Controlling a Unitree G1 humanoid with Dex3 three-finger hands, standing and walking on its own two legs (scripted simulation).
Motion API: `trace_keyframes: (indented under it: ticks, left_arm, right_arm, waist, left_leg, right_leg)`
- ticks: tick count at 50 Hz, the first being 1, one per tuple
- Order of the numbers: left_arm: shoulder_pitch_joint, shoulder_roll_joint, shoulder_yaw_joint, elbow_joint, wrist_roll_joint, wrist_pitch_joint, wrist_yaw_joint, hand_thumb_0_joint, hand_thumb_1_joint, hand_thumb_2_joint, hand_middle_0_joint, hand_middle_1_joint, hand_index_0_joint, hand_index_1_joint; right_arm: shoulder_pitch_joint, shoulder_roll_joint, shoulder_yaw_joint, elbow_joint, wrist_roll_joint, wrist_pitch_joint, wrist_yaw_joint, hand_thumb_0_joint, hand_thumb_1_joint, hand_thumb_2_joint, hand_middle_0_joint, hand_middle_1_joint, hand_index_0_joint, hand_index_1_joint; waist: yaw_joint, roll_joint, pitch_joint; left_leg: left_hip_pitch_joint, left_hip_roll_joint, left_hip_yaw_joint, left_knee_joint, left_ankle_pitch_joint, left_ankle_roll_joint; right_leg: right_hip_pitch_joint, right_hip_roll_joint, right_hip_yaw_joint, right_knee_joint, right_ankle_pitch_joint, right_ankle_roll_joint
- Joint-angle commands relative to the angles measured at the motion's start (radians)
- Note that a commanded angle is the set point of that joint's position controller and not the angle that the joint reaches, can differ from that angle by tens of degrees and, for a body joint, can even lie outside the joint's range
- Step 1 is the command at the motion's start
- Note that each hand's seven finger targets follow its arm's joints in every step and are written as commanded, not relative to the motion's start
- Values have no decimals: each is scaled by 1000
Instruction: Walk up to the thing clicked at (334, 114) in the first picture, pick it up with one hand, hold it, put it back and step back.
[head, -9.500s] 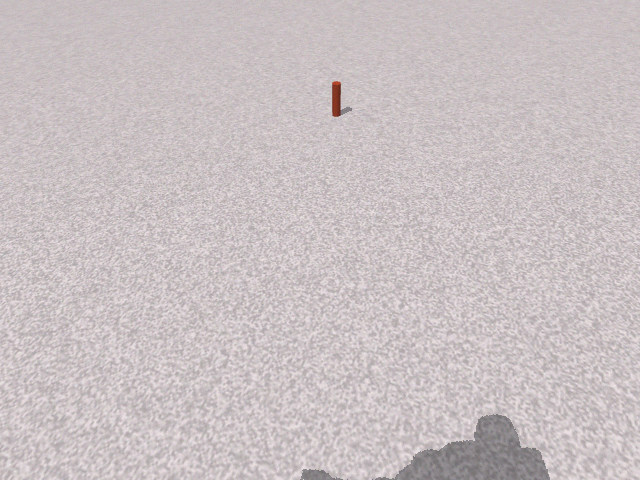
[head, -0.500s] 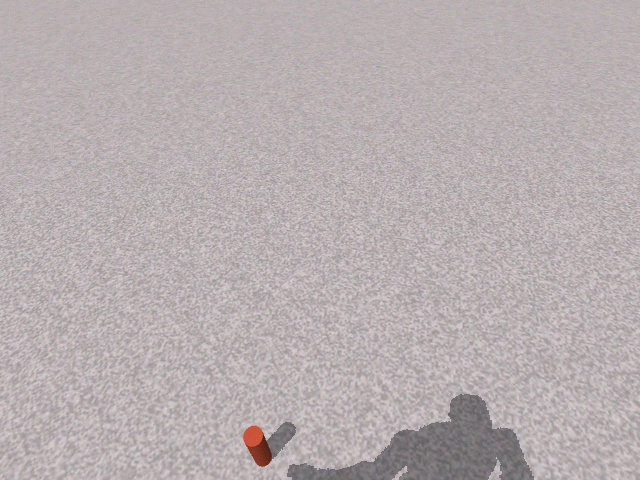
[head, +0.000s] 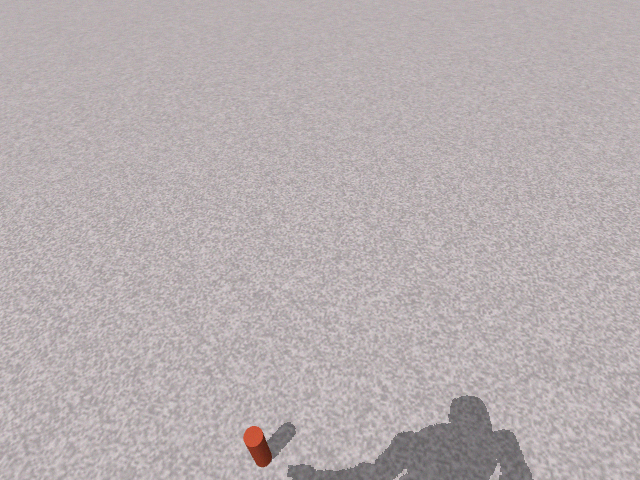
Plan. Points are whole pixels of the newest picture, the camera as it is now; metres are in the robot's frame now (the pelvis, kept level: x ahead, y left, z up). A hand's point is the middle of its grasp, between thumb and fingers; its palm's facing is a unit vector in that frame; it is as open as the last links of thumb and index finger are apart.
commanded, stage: go down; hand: left
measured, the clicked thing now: (258, 447) +0.37 +0.20 -0.68
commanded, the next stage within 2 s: none
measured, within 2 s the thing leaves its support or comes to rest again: neither
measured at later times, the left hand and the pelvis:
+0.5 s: hand out of the picture +0.15 +0.27 -0.18, palm faces +0.05 -0.94 -0.33, open 14.7 cm; pelvis -0.01 +0.00 -0.04, yaw +0 degrees
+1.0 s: hand out of the picture +0.14 +0.29 -0.20, palm faces +0.09 -0.95 -0.31, open 17.1 cm; pelvis -0.01 +0.01 -0.09, yaw +0 degrees
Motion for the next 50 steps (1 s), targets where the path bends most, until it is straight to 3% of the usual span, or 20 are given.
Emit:
trace_keyframes:
  ticks: [1, 4, 5, 6, 7, 8, 10, 12, 14, 15, 18, 20, 26, 27, 31, 37, 43, 48, 49, 50]
  left_arm:
    - [-33, 212, 39, -53, -5, -16, 18, 0, 899, 900, -200, -300, -200, -300]
    - [-34, 218, 41, -53, -6, -16, 18, 0, 819, 820, -120, -220, -120, -220]
    - [-385, 50, 39, -404, -61, -115, 33, 0, 739, 740, -40, -140, -40, -140]
    - [-499, 101, 59, -362, -58, -105, 39, 0, 659, 660, -19, -60, -30, -60]
    - [-318, 152, 103, -163, -44, -59, 44, 0, 579, 580, -21, -51, -27, -46]
    - [-239, 177, 132, -104, -35, -43, 33, 0, 499, 500, -29, -74, -36, -69]
    - [-345, 298, 195, -205, -3, -54, 22, 0, 339, 340, -31, -69, -37, -63]
    - [-187, 232, 199, -66, 38, -24, -5, 0, 179, 199, -48, -68, -55, -60]
    - [-103, 254, 256, -96, 63, -6, -21, 0, 92, 182, -51, -71, -56, -65]
    - [-116, 264, 273, -153, 63, 2, -20, 0, 37, 144, -58, -60, -66, -50]
    - [-106, 181, 233, -169, 55, 56, -31, 0, -94, 122, -68, -77, -76, -66]
    - [-116, 224, 263, -225, 59, 71, -41, 0, -225, 101, -74, -69, -76, -65]
    - [-70, 215, 286, -440, 38, 87, -69, 0, -481, 65, -81, -85, -81, -85]
    - [-110, 203, 268, -536, 33, 83, -75, 0, -505, 55, -83, -85, -83, -84]
    - [-22, 218, 297, -647, 30, 110, -70, 0, -540, 56, -89, -79, -81, -86]
    - [68, 219, 308, -756, 28, 177, -69, 0, -494, 73, -81, -65, -73, -74]
    - [141, 217, 345, -750, 16, 219, -78, 0, -508, 80, -81, -83, -76, -89]
    - [123, 228, 364, -821, -1, 183, -123, 0, -546, 56, -85, -84, -83, -86]
    - [180, 242, 392, -757, -6, 179, -129, 0, -545, 56, -85, -81, -82, -85]
    - [147, 228, 375, -837, -14, 160, -142, 0, -527, 68, -79, -87, -77, -89]
  right_arm:
    - [-44, -216, -35, -55, -2, -25, -14, 0, -900, -900, 200, 300, 200, 300]
    - [-40, -212, -33, -56, -2, -27, -13, 0, -946, -901, 206, 293, 203, 293]
    - [-15, -52, 4, -350, 69, -76, -35, 0, -975, -922, 199, 300, 199, 300]
    - [47, -77, 0, -290, 70, -76, -46, 0, -971, -923, 199, 300, 199, 300]
    - [75, -107, -10, -281, 67, -62, -50, 0, -972, -924, 199, 300, 199, 300]
    - [82, -109, -22, -306, 67, -52, -49, 0, -968, -922, 199, 300, 199, 300]
    - [113, -112, -52, -348, 56, -60, -65, 0, -970, -922, 199, 300, 199, 300]
    - [152, -99, -68, -369, 37, -64, -58, 0, -956, -916, 199, 300, 199, 300]
    - [160, -98, -86, -410, 27, -64, -48, 0, -937, -910, 199, 300, 200, 300]
    - [153, -92, -90, -438, 28, -66, -47, 0, -936, -908, 200, 300, 200, 300]
    - [128, -74, -76, -494, 35, -66, -41, 0, -906, -900, 200, 300, 200, 300]
    - [105, -78, -83, -530, 36, -73, -36, 0, -896, -897, 200, 300, 200, 300]
    - [127, -69, -92, -609, 39, -107, -44, 0, -851, -885, 200, 300, 200, 300]
    - [125, -62, -91, -622, 38, -115, -46, 0, -849, -884, 200, 300, 200, 300]
    - [142, -61, -95, -639, 34, -136, -64, 0, -847, -884, 200, 300, 200, 300]
    - [127, -49, -81, -668, 29, -158, -87, 0, -841, -883, 200, 300, 200, 300]
    - [120, -41, -72, -689, 21, -179, -100, 0, -853, -886, 200, 300, 200, 300]
    - [109, -36, -74, -712, 11, -205, -96, 0, -864, -888, 200, 300, 200, 300]
    - [127, -39, -75, -695, 11, -205, -95, 0, -865, -889, 200, 300, 200, 300]
    - [113, -34, -74, -722, 11, -212, -92, 0, -868, -890, 200, 300, 200, 300]
  waist:
    - [-3, 1, -53]
    - [-5, -2, -60]
    - [-118, 39, 14]
    - [-88, 15, -41]
    - [-79, -36, -7]
    - [-43, -42, -7]
    - [-23, -22, -182]
    - [-31, -44, -230]
    - [28, 22, -305]
    - [35, 45, -349]
    - [4, 42, -249]
    - [9, 39, -248]
    - [-21, 36, -311]
    - [-24, 53, -327]
    - [-28, 58, -395]
    - [-28, 80, -364]
    - [-33, 51, -335]
    - [-31, 100, -373]
    - [-26, 90, -358]
    - [-26, 94, -378]
  left_leg:
    - [18, 109, -91, -36, 110, 30]
    - [25, 115, -99, -44, 136, 27]
    - [-95, -25, 28, 30, -24, 21]
    - [-86, -26, 20, 45, -35, 23]
    - [-131, -31, 22, 69, -70, 28]
    - [-174, -25, 20, 103, -44, 28]
    - [-154, -27, 17, 157, 25, 26]
    - [-215, -32, 6, 236, 78, 27]
    - [-235, -40, 6, 284, 123, 18]
    - [-223, -42, 5, 288, 131, 14]
    - [-313, -38, -1, 318, 78, 12]
    - [-370, -26, -11, 364, 42, 11]
    - [-438, -13, -24, 465, -58, 18]
    - [-448, -10, -30, 482, -55, 16]
    - [-432, 0, -36, 533, 4, 18]
    - [-486, 3, -44, 578, -4, 18]
    - [-563, -3, -40, 630, -27, 25]
    - [-599, 2, -55, 683, -23, 22]
    - [-627, 1, -51, 696, -41, 23]
    - [-629, 0, -48, 707, -39, 24]
  right_leg:
    - [-29, -116, 86, -59, 110, -41]
    - [-25, -110, 78, -46, 114, -40]
    - [-256, 29, 2, 27, 44, -32]
    - [-206, 26, -9, 38, 30, -33]
    - [-219, 33, -18, 44, -18, -38]
    - [-231, 37, -27, 77, -18, -39]
    - [-204, 27, -11, 137, 54, -35]
    - [-239, 27, -9, 215, 118, -34]
    - [-231, 29, -7, 267, 135, -46]
    - [-217, 30, -7, 277, 133, -47]
    - [-316, 34, -13, 304, 69, -47]
    - [-382, 40, -19, 354, 16, -50]
    - [-511, 42, -18, 467, -72, -45]
    - [-532, 42, -21, 489, -68, -45]
    - [-552, 41, -20, 542, -24, -41]
    - [-592, 37, -23, 575, -38, -40]
    - [-627, 35, -22, 599, -44, -37]
    - [-705, 36, -28, 675, -60, -42]
    - [-714, 36, -26, 684, -74, -41]
    - [-720, 36, -24, 691, -65, -41]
